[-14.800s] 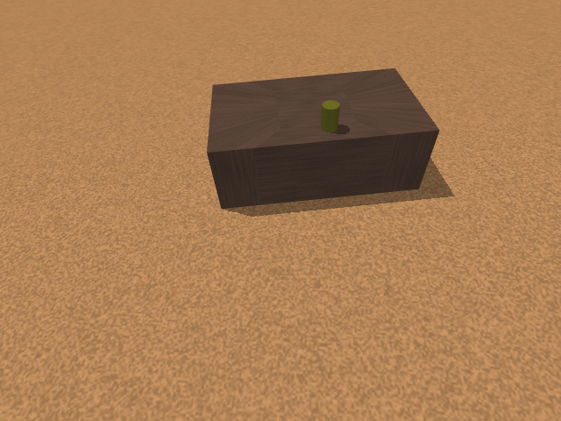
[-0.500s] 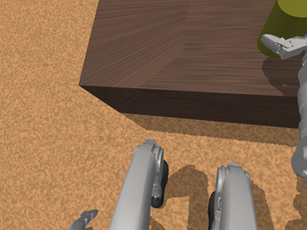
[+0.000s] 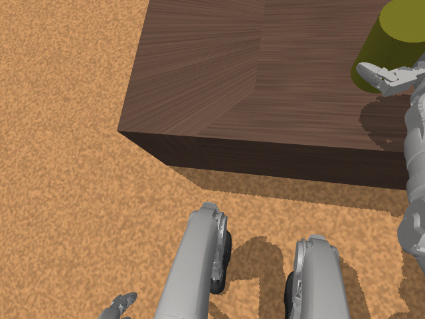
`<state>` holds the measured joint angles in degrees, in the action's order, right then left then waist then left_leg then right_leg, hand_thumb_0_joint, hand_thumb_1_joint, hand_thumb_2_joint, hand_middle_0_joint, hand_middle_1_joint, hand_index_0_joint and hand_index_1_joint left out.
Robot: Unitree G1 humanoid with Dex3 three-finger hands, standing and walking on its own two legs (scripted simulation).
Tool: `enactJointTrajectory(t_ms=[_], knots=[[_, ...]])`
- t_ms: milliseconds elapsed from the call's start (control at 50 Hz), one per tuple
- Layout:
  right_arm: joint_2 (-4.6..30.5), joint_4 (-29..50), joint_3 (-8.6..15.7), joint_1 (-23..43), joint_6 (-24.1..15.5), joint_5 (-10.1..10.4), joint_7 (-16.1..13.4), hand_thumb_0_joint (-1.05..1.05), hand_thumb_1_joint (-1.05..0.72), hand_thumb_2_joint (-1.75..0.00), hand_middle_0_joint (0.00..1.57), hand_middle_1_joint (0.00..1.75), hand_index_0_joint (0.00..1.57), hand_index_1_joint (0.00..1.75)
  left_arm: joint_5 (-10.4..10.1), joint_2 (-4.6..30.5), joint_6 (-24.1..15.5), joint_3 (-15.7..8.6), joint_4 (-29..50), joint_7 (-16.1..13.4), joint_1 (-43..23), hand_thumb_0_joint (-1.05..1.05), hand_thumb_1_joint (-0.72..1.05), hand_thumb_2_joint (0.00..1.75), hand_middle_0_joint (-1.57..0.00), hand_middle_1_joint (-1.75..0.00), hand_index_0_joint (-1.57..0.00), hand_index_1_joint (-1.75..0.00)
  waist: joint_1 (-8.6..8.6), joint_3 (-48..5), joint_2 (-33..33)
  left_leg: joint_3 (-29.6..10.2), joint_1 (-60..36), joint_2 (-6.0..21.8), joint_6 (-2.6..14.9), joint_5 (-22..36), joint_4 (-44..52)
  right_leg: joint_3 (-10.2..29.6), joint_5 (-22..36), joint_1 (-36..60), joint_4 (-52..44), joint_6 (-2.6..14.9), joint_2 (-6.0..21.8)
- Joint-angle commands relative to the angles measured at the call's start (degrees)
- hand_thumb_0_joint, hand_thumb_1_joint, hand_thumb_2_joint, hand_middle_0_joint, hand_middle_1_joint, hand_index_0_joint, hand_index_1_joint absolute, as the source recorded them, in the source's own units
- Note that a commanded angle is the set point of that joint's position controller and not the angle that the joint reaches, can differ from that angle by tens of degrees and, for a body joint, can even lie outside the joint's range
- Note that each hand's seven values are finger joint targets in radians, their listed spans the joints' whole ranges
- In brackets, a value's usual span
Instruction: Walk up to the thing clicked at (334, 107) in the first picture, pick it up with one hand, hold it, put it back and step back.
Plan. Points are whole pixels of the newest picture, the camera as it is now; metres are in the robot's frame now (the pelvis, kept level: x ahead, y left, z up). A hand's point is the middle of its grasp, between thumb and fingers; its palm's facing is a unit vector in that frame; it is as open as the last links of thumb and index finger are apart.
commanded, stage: lift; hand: right
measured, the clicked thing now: (390, 50) +0.57 -0.13 +0.02
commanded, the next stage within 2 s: hold in 1.84 s
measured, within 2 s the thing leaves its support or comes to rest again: neither
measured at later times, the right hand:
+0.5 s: hand (423, 46) +0.52 -0.14 +0.09, palm faces +0.05 +1.00 -0.02, open 10.7 cm
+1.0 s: hand out of the picture +0.44 -0.14 +0.18, palm faces +0.06 +1.00 -0.01, open 10.7 cm
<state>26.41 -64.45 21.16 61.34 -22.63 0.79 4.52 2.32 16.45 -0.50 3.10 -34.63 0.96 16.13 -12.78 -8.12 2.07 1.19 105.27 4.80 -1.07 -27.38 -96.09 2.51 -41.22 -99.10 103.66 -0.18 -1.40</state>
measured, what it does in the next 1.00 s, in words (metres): rises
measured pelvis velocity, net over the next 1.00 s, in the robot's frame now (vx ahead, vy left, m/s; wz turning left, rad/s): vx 0.04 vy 0.01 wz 0.01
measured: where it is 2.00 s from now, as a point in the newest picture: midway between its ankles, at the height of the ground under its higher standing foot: (254, 295)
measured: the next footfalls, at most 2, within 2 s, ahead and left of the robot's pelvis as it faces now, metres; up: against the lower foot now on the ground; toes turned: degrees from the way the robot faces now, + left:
none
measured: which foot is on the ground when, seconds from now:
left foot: down 0.00-1.00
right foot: down 0.00-1.00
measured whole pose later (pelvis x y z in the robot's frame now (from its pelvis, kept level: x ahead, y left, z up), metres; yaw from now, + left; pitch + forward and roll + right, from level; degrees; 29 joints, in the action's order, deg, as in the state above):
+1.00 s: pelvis +0.04 +0.01 +0.16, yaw +0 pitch +19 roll +1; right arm 12.3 -34.7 10.0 21.5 -21.3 7.2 2.1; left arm 0.2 13.8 -4.9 -0.5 -38.7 -1.6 13.5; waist -3.9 -6.4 -0.3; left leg 3.0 60.1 2.4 -0.4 -22.0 -63.7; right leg 2.5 -33.2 -54.3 69.0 -1.0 1.1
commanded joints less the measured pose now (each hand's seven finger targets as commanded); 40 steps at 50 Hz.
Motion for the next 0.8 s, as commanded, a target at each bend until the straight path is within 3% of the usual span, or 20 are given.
enactJointTrajectory(t_ms=[0,100,160,220,280,320,340,360,400,440,460,500,520,540,560,580,620,660,760,780], knots=[[11.43,17.74,0.58,27.83,-5.92,1.49,0.45,0.0,-0.13,-1.32,1.31,1.45,1.34,1.45,-0.14,10.59,-0.3,-4.55,1.32,-0.56,12.46,0.0,0.88,0.92,-0.21,-0.3,-0.2,-0.3,-1.01,-44.73,9.38,-0.2,-36.49,-1.5,3.63,13.5,8.3,-0.55,18.83,19.58,-15.76,0.77,0.06],[11.92,25.65,0.54,28.36,-5.6,2.3,0.11,0.0,-0.15,-1.32,1.3,1.45,1.34,1.45,-0.7,10.47,-0.78,-5.09,1.22,-1.12,11.9,0.0,0.89,0.92,-0.2,-0.3,-0.2,-0.3,0.75,-50.79,10.37,-0.71,-41.7,-1.45,3.23,12.75,10.95,-1.26,17.58,23.93,-17.48,0.85,-0.11],[7.73,22.09,-0.49,23.0,-4.43,3.15,-0.62,0.0,-0.15,-1.33,1.3,1.45,1.34,1.45,-1.07,10.14,-1.43,-5.38,1.05,-1.61,10.66,0.0,0.89,0.92,-0.2,-0.3,-0.2,-0.3,0.02,-44.97,7.24,-0.26,-42.14,-1.71,3.12,12.53,12.8,-0.95,16.98,22.81,-19.15,0.92,-0.01],[10.01,25.35,0.53,20.96,-4.49,2.73,-1.52,0.0,-0.18,-1.34,1.33,1.47,1.37,1.47,-1.15,9.7,-1.41,-5.73,0.51,-1.86,10.6,0.0,0.89,0.92,-0.2,-0.3,-0.19,-0.3,1.71,-44.78,8.11,-0.42,-43.62,-1.97,3.16,12.03,14.42,-1.06,17.11,24.49,-20.86,0.89,0.14],[6.61,23.94,-0.44,16.0,-4.25,3.44,-1.8,0.0,-0.15,-1.33,1.33,1.47,1.37,1.47,-1.27,8.76,-1.71,-5.8,0.37,-2.02,9.47,0.0,0.88,0.92,-0.2,-0.29,-0.19,-0.3,1.76,-40.82,4.04,-0.38,-46.14,-2.2,2.84,10.73,16.97,-1.21,14.9,23.04,-22.43,1.29,0.13],[5.33,25.03,-0.73,14.2,-4.46,3.77,-1.95,0.0,-0.15,-1.32,1.33,1.46,1.36,1.46,-1.23,8.52,-1.94,-5.97,-0.02,-2.02,9.17,0.0,0.87,0.92,-0.2,-0.29,-0.19,-0.3,2.22,-39.63,4.2,-0.07,-46.39,-2.4,3.02,11.14,17.56,-0.8,15.82,24.61,-24.17,1.06,0.27],[6.88,26.86,0.06,13.57,-4.65,3.68,-2.12,0.0,-0.16,-1.34,1.34,1.48,1.38,1.48,-1.28,8.58,-1.94,-5.99,-0.25,-1.98,8.92,0.0,0.87,0.92,-0.2,-0.29,-0.19,-0.3,3.39,-39.85,5.64,0.13,-46.66,-2.43,3.07,11.24,17.87,-0.55,16.75,26.83,-25.13,0.87,0.27],[4.27,24.92,-1.58,10.7,-4.24,3.67,-1.99,0.0,-0.14,-1.32,1.33,1.46,1.37,1.46,-1.3,8.4,-2.02,-6.15,-0.15,-1.99,9.11,0.0,0.87,0.93,-0.2,-0.29,-0.19,-0.3,2.57,-39.27,4.73,0.21,-47.23,-2.52,3.23,13.41,18.13,-0.53,19.07,28.1,-25.23,0.78,0.5],[2.93,25.38,-1.83,7.81,-4.44,3.77,-1.92,0.0,-0.12,-1.29,1.32,1.44,1.35,1.44,-1.16,8.05,-2.09,-6.25,-0.2,-1.82,8.73,0.0,0.87,0.93,-0.2,-0.29,-0.19,-0.3,3.12,-36.97,4.52,0.37,-47.48,-2.62,3.43,15.3,18.56,-0.31,21.62,29.38,-26.21,0.5,0.68],[3.58,31.52,-2.05,9.38,-4.96,4.13,-1.98,0.0,-0.14,-1.29,1.31,1.43,1.34,1.43,-1.31,7.95,-2.18,-6.41,0.08,-1.9,7.98,0.0,0.87,0.92,-0.2,-0.29,-0.19,-0.3,3.99,-38.0,6.16,0.37,-48.77,-2.69,3.28,14.32,20.3,-0.08,21.23,32.89,-28.27,0.45,0.72],[2.52,28.21,-2.6,6.35,-4.38,4.03,-1.9,0.0,-0.13,-1.28,1.31,1.43,1.34,1.43,-1.47,7.99,-2.24,-6.54,0.09,-2.0,7.84,0.0,0.87,0.93,-0.2,-0.29,-0.19,-0.3,3.72,-36.57,4.5,0.61,-48.62,-2.87,3.2,13.49,21.38,0.26,20.67,34.06,-29.16,0.5,0.96],[2.12,31.09,-2.62,4.11,-4.56,4.65,-1.87,0.0,-0.13,-1.27,1.29,1.41,1.33,1.41,-1.57,8.12,-2.44,-6.64,0.29,-1.97,6.98,0.0,0.87,0.93,-0.2,-0.29,-0.19,-0.3,4.97,-35.13,5.74,0.87,-48.46,-2.88,3.27,12.9,22.27,1.13,21.13,36.87,-31.36,0.06,1.14],[1.12,37.36,-3.86,5.67,-4.97,5.05,-1.69,0.0,-0.12,-1.26,1.29,1.4,1.32,1.4,-1.49,8.06,-2.64,-6.93,0.36,-1.99,7.02,0.0,0.86,0.93,-0.2,-0.29,-0.19,-0.3,5.24,-38.97,7.5,0.68,-49.97,-2.9,3.42,14.58,22.69,1.17,23.41,40.53,-31.8,-0.16,1.22],[0.74,33.91,-4.03,1.72,-4.29,5.21,-1.79,0.0,-0.11,-1.26,1.28,1.4,1.32,1.41,-1.68,7.87,-2.69,-6.74,0.29,-2.01,6.95,0.0,0.86,0.93,-0.2,-0.29,-0.18,-0.3,5.45,-37.62,6.32,0.88,-51.46,-3.03,3.35,15.45,23.76,0.81,24.75,41.27,-32.25,-0.09,1.21],[0.29,39.3,-4.68,1.98,-4.54,5.6,-1.67,0.0,-0.11,-1.26,1.27,1.4,1.31,1.4,-1.84,7.89,-2.81,-6.97,0.55,-2.2,6.83,0.0,0.87,0.93,-0.2,-0.29,-0.18,-0.3,5.77,-38.88,6.51,0.9,-53.08,-3.01,3.3,16.14,24.47,0.86,25.69,43.11,-33.07,-0.19,1.09],[-1.01,36.72,-5.23,-2.67,-3.91,5.87,-1.77,0.0,-0.08,-1.25,1.27,1.4,1.31,1.4,-1.93,7.67,-2.86,-7.03,0.59,-2.26,6.63,0.0,0.86,0.93,-0.2,-0.29,-0.18,-0.3,5.76,-37.62,4.97,0.94,-54.97,-3.23,3.37,16.7,25.56,0.49,25.76,42.81,-33.91,-0.09,1.13],[-1.09,42.91,-5.05,-4.41,-3.91,6.63,-1.98,0.0,-0.1,-1.27,1.28,1.42,1.32,1.42,-2.29,7.77,-3.2,-7.4,0.69,-2.47,6.15,0.0,0.86,0.93,-0.19,-0.29,-0.18,-0.3,6.53,-38.21,5.1,1.11,-57.17,-3.35,3.24,17.66,27.25,0.86,27.21,46.47,-35.96,-0.28,1.16],[-3.56,40.7,-6.78,-6.32,-3.14,7.07,-2.43,0.0,-0.09,-1.29,1.29,1.44,1.33,1.44,-2.41,7.33,-3.54,-7.1,-0.26,-2.67,5.71,0.0,0.85,0.94,-0.2,-0.29,-0.18,-0.3,5.66,-32.2,3.14,1.39,-57.49,-3.53,3.07,16.89,29.24,1.08,26.31,46.16,-37.86,-0.24,1.16],[-4.68,40.1,-6.87,-12.3,-2.97,7.45,-3.12,0.0,-0.08,-1.31,1.29,1.45,1.34,1.45,-2.35,6.41,-4.73,-7.16,-0.51,-3.12,4.05,0.0,0.86,0.93,-0.2,-0.29,-0.18,-0.31,6.2,-24.7,-1.48,0.32,-63.43,-3.53,2.28,14.28,35.36,-0.93,20.71,44.03,-40.86,1.2,0.97],[-6.42,37.82,-8.41,-14.73,-2.92,7.28,-2.94,0.0,-0.1,-1.31,1.3,1.45,1.34,1.45,-2.36,6.14,-4.97,-6.91,-0.74,-3.01,3.26,0.0,0.85,0.93,-0.2,-0.29,-0.18,-0.31,6.19,-21.69,-1.58,0.57,-62.91,-3.47,2.27,12.97,35.89,-0.86,19.53,43.81,-42.16,1.16,0.8]])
